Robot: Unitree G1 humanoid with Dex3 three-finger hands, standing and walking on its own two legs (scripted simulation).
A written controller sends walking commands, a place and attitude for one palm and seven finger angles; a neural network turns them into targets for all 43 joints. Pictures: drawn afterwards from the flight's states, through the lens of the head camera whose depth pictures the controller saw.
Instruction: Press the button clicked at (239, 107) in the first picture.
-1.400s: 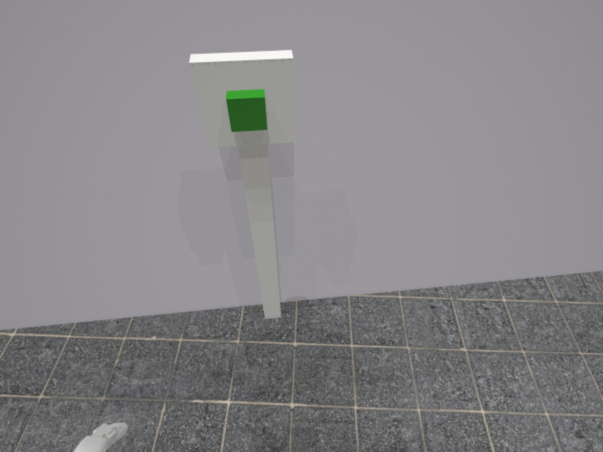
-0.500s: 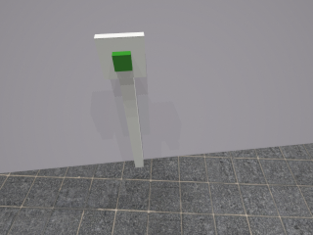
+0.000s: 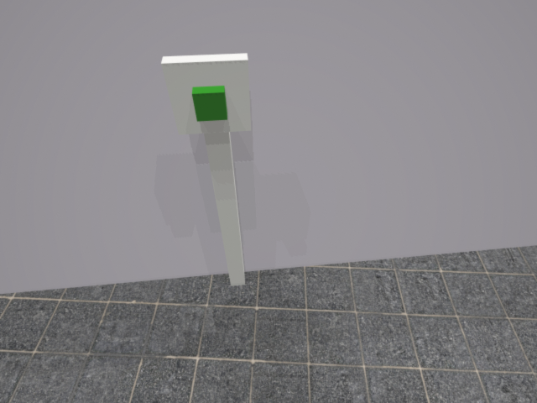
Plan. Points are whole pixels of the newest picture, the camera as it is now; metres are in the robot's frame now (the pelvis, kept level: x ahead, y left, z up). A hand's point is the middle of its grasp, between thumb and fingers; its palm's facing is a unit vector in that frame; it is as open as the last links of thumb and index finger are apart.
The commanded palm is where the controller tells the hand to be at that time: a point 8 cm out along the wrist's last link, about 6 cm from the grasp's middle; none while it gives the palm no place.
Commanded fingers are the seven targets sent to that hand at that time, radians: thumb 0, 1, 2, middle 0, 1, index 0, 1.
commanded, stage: look at it before walking up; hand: left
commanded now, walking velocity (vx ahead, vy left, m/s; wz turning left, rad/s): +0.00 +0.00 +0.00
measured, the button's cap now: (210, 102) +0.65 +0.16 +0.11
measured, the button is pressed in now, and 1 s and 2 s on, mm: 0 0 0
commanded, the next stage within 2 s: turn to face it in 0.14 s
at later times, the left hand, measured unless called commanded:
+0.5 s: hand out of the picture +0.07 +0.24 -0.16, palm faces +0.01 -0.95 -0.32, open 7.4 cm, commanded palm none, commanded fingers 0.00 0.90 0.90 -0.20 -0.30 -0.20 -0.30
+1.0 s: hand out of the picture -0.01 +0.19 -0.18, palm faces +0.08 -0.98 -0.19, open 7.4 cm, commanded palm none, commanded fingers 0.00 0.90 0.90 -0.20 -0.30 -0.20 -0.30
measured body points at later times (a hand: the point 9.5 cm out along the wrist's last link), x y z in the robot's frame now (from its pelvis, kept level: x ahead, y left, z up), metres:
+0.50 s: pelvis +0.00 +0.00 +0.00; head +0.01 +0.00 +0.45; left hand +0.07 +0.29 -0.14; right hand +0.08 -0.28 -0.14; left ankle -0.01 +0.13 -0.75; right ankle -0.01 -0.11 -0.75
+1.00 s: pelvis +0.01 +0.00 -0.01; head +0.02 +0.00 +0.44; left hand -0.01 +0.24 -0.16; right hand +0.01 -0.23 -0.16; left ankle -0.01 +0.13 -0.75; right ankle -0.01 -0.10 -0.72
